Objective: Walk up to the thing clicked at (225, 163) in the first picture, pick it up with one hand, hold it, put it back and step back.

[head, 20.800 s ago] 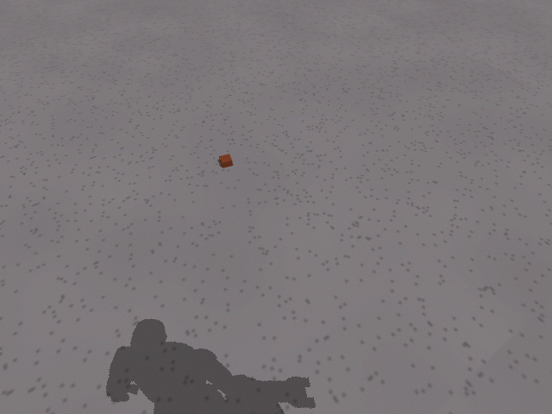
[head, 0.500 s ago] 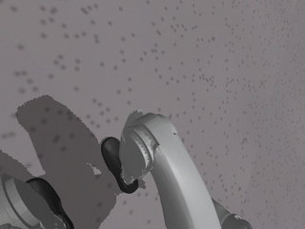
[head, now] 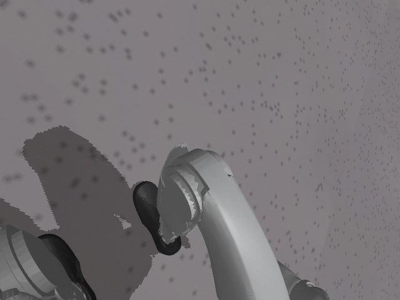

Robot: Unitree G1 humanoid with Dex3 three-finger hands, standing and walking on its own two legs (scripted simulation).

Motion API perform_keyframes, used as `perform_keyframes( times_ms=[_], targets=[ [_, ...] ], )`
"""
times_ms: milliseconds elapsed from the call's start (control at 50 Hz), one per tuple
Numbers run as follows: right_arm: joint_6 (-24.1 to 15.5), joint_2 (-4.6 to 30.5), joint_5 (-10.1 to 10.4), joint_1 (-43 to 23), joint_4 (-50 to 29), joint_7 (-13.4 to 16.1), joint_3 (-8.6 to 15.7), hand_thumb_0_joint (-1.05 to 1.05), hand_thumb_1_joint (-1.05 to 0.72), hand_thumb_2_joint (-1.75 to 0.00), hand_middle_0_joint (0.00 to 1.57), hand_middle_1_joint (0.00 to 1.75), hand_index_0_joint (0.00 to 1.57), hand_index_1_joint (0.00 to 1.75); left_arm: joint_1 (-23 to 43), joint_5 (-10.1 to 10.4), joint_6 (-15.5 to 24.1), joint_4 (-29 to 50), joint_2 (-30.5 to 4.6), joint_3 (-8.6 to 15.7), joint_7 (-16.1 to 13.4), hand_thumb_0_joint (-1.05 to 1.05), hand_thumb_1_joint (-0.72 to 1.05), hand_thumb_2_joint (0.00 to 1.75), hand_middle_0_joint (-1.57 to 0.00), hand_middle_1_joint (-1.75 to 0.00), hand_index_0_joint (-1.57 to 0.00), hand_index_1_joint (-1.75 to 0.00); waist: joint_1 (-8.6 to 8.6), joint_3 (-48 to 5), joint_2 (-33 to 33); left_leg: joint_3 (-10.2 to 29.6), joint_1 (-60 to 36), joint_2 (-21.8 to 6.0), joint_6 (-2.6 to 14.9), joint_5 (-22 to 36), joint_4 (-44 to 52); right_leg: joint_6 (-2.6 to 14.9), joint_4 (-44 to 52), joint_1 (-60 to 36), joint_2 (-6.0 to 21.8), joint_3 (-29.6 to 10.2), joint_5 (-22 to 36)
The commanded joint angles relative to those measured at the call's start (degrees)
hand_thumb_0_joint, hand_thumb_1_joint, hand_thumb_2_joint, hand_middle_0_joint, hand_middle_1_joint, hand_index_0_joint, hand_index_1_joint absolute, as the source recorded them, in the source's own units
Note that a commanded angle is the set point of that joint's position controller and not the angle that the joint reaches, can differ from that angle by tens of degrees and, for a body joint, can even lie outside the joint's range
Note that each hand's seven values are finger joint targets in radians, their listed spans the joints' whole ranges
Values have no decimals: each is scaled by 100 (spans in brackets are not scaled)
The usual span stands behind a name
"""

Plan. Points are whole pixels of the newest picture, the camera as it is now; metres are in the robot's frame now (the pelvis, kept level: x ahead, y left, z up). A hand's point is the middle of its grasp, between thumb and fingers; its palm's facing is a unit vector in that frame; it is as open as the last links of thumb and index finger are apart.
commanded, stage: close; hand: left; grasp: from above
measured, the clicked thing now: out of the picture +0.46 +0.42 -0.30
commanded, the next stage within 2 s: none
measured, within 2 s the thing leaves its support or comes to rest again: neither
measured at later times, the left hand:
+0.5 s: hand out of the picture +0.44 +0.41 -0.27, palm faces -0.32 -0.31 -0.89, open 10.7 cm
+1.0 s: hand out of the picture +0.44 +0.41 -0.27, palm faces -0.33 -0.31 -0.89, open 9.4 cm
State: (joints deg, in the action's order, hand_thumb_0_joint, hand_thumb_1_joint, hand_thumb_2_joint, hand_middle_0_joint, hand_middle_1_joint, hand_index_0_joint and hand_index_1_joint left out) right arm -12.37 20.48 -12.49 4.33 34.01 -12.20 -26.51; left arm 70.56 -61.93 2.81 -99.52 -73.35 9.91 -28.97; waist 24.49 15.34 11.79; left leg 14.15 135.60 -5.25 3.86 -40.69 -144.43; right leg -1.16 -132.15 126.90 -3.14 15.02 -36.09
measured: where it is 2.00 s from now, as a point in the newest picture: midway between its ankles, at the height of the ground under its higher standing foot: (121, 257)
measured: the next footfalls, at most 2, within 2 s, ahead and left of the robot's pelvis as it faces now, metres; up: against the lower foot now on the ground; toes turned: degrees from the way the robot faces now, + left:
none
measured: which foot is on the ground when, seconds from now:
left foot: down 0.00-1.00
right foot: down 0.00-1.00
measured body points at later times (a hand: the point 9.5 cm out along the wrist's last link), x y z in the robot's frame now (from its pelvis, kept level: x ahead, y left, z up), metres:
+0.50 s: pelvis +0.00 +0.00 +0.00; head +0.31 +0.14 +0.29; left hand +0.46 +0.42 -0.21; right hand +0.05 -0.23 -0.05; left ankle +0.06 +0.12 -0.28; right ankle +0.12 -0.10 -0.28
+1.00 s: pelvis +0.00 +0.00 +0.00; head +0.31 +0.15 +0.29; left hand +0.46 +0.42 -0.22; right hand +0.05 -0.23 -0.05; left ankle +0.06 +0.12 -0.28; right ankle +0.12 -0.10 -0.28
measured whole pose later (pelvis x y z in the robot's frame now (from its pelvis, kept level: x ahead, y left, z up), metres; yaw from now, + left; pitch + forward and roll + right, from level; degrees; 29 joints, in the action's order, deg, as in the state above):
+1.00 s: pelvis +0.00 +0.00 +0.00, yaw +0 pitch +28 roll -17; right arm -12.8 20.7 -12.7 4.4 34.1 -12.2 -25.9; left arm 70.3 -61.6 2.8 -99.9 -73.2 10.0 -29.1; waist 24.5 15.6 11.5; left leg 14.2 135.6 -5.1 4.0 -40.8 -144.6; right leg -1.3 -132.3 126.8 -3.1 15.0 -36.2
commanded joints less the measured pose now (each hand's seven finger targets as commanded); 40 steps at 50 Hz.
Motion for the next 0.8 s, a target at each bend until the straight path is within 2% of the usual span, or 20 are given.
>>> perform_keyframes(
  times_ms=[0,20,140,200,220,240,320,340,420,440,500,540,560,580,600,620,660,680,700,780],
  targets=[
    [-7,2008,20,1234,291,48,544,0,-90,-90,20,30,20,30,1129,85,-51,646,-1509,-1,-296,0,-9,69,-36,-91,-40,-87,374,-3612,-3953,-31,-3152,-230,-386,1657,1456,169,986,-1977,-240,198,1433],
    [-12,2050,10,1229,259,62,581,0,-90,-90,20,30,20,30,1011,90,-76,386,-1440,-67,-275,0,-11,68,-35,-90,-39,-86,387,-3447,-3757,-64,-3007,-202,-356,1459,1451,176,1023,-1970,-259,181,1335],
    [-25,1997,5,1244,253,53,536,0,-90,-90,20,30,20,30,1075,60,-43,647,-1373,-135,-194,0,-5,66,-37,-92,-43,-87,442,-3637,-3919,20,-3309,-233,-389,1764,1441,170,966,-1950,-215,208,1453],
    [-39,2027,17,1200,270,44,553,0,-90,-90,20,30,20,30,1181,115,6,739,-1370,-130,-218,0,-4,69,-38,-92,-43,-88,381,-3824,-3967,90,-3396,-266,-418,1883,1409,164,920,-1910,-206,237,1507],
    [-37,2029,7,1206,224,44,543,0,-90,-90,20,30,20,30,901,120,-27,354,-1264,-201,-203,0,-4,68,-38,-93,-43,-88,442,-3535,-3750,31,-3211,-225,-380,1716,1438,164,984,-1980,-231,220,1446],
    [-41,2035,26,1228,215,41,557,0,-90,-90,20,30,20,30,1150,133,2,779,-1403,-111,-203,0,-3,69,-38,-94,-43,-89,373,-3648,-3837,30,-3239,-218,-381,1701,1442,159,975,-1971,-211,203,1432],
    [-32,2004,32,1231,288,7,548,0,-90,-90,20,30,20,30,1104,50,-40,770,-1585,44,-265,0,-5,69,-37,-93,-42,-88,261,-3791,-4105,0,-3409,-240,-417,1972,1418,173,922,-1921,-207,192,1537],
    [-29,2013,12,1252,247,4,545,0,-90,-90,20,30,20,30,789,38,-97,320,-1390,-67,-249,0,-5,69,-37,-93,-42,-88,336,-3562,-3854,-51,-3220,-217,-384,1850,1409,171,967,-2031,-246,175,1518],
    [-32,2006,23,1283,230,2,554,0,-90,-90,20,30,20,30,1114,101,-97,734,-1545,62,-271,0,-5,68,-36,-93,-41,-88,326,-3734,-3875,-98,-3139,-202,-346,1807,1361,160,1001,-2117,-244,152,1553],
    [-42,2085,21,1276,227,13,644,0,-90,-90,20,30,20,30,1011,135,-108,562,-1458,3,-253,0,-6,69,-36,-93,-41,-88,361,-3504,-3763,-113,-3011,-180,-335,1652,1380,173,1001,-2055,-246,132,1450],
    [-46,2006,26,1242,180,26,541,0,-90,-90,20,30,20,30,889,106,-92,445,-1423,-36,-200,0,-3,68,-39,-93,-44,-87,376,-3520,-3621,-65,-2977,-192,-325,1565,1398,155,1016,-2053,-240,169,1401],
    [-46,2007,44,1239,212,32,562,0,-90,-90,20,30,20,30,1201,84,-27,902,-1602,42,-191,0,-1,70,-41,-93,-45,-88,309,-3758,-3974,-12,-3235,-212,-375,1695,1428,170,962,-1956,-205,180,1410],
    [-46,2032,27,1228,170,46,565,0,-90,-90,20,30,20,30,871,78,-70,388,-1444,-58,-155,0,1,69,-41,-95,-46,-89,378,-3598,-3681,-17,-3153,-214,-351,1600,1429,164,999,-2014,-233,197,1369],
    [-33,2012,33,1234,156,48,537,0,-90,-90,20,30,20,30,1010,101,-38,759,-1509,-41,-144,0,3,71,-42,-95,-48,-90,364,-3664,-3747,-47,-3100,-205,-338,1620,1401,150,1030,-2110,-222,160,1430],
    [-26,2024,35,1188,174,50,557,0,-90,-90,20,30,20,30,1084,71,-16,819,-1567,-13,-168,0,4,71,-43,-95,-48,-89,330,-3828,-3849,-16,-3200,-222,-371,1650,1432,166,983,-2107,-215,182,1424],
    [-21,2042,22,1233,185,62,561,0,-90,-90,20,30,20,30,827,74,-59,397,-1442,-70,-169,0,4,70,-42,-95,-48,-89,373,-3578,-3700,-48,-3058,-205,-357,1547,1450,169,1011,-2129,-246,188,1387],
    [-19,2007,39,1221,216,63,553,0,-90,-90,20,30,20,30,1044,94,-10,756,-1576,3,-172,0,5,72,-43,-96,-48,-90,291,-3759,-3818,-16,-3182,-219,-369,1634,1418,170,968,-2066,-234,183,1412],
    [-13,2017,19,1233,202,65,553,0,-90,-90,20,30,20,30,919,96,-22,432,-1421,-76,-182,0,5,72,-44,-95,-49,-89,376,-3603,-3731,-28,-3063,-213,-361,1557,1432,174,985,-2097,-262,204,1391],
    [-13,1986,18,1273,245,59,539,0,-90,-90,20,30,20,30,1085,124,18,802,-1527,-5,-187,0,8,70,-44,-96,-50,-89,346,-3742,-3858,-37,-3181,-215,-362,1701,1411,162,996,-2119,-237,191,1471],
    [-37,2002,17,1229,248,56,548,0,-90,-90,20,30,20,30,1026,99,9,711,-1460,-40,-208,0,8,68,-44,-95,-50,-88,366,-3598,-3896,-46,-3153,-210,-374,1625,1410,171,981,-2007,-226,184,1403]
  ],
)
